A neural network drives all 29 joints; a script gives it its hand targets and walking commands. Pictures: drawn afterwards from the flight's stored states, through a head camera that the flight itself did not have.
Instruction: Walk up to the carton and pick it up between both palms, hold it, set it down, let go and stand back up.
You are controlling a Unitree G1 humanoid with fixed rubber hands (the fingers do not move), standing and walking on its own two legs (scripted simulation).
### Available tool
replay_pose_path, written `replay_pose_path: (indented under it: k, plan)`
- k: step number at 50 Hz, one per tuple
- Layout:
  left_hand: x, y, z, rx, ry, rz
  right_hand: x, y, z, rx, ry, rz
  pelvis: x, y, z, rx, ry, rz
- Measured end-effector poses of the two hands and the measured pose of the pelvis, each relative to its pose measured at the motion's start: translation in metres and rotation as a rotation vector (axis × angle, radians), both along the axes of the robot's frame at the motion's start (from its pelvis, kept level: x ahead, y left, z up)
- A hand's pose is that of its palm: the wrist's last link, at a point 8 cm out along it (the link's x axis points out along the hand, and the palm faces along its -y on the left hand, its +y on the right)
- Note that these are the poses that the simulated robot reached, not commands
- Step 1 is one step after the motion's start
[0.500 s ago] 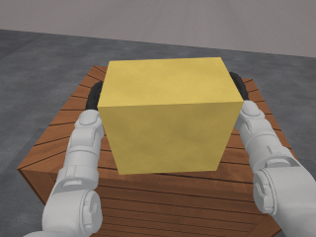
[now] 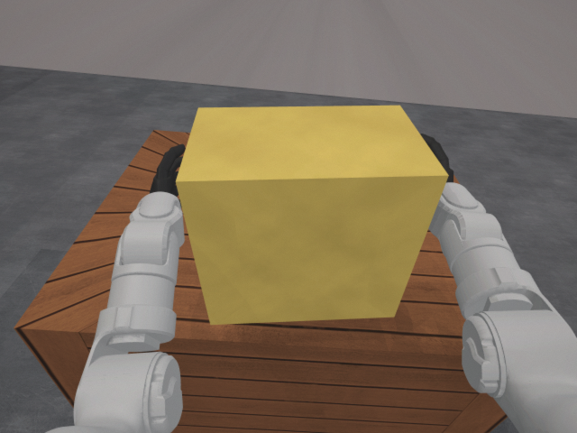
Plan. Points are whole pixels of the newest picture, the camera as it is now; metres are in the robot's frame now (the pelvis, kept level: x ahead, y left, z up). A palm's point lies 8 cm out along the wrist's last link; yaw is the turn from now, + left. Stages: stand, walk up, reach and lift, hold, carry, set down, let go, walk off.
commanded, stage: reach and lift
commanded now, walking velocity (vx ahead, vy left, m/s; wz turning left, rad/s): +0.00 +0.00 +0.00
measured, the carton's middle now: (302, 218) +0.38 -0.01 +0.15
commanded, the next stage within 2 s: hold in 1.24 s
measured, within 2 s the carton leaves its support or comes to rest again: neither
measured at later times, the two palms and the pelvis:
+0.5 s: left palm (153, 166) +0.35 +0.18 +0.25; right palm (462, 174) +0.35 -0.20 +0.25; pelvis +0.00 -0.01 +0.00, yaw +0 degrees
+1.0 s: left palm (151, 153) +0.38 +0.19 +0.25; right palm (445, 146) +0.39 -0.19 +0.27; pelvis +0.00 +0.00 +0.00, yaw +1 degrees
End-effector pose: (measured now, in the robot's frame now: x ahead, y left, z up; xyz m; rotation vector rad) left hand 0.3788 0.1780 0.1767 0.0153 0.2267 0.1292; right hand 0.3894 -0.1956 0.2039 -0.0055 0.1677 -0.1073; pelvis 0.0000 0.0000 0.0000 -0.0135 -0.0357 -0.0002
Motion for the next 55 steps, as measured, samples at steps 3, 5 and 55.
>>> replay_pose_path:
  k: [3, 5, 55]
  plan:
    - [0.0, -0.008, -0.001, 0.04, 0.008, -0.013, -0.003, -0.008, -0.005, 0.018, 0.009, -0.014, 0.004, -0.002, -0.001, -0.004, -0.015, 0.003]
    - [0.0, -0.013, 0.001, 0.054, 0.009, -0.019, -0.005, -0.012, -0.007, 0.024, 0.013, -0.021, 0.006, -0.004, -0.001, -0.006, -0.025, 0.002]
    - [-0.005, -0.002, 0.072, 0.028, -0.06, -0.005, -0.001, -0.001, 0.071, 0.001, -0.031, -0.006, 0.014, -0.008, -0.002, -0.011, -0.027, 0.021]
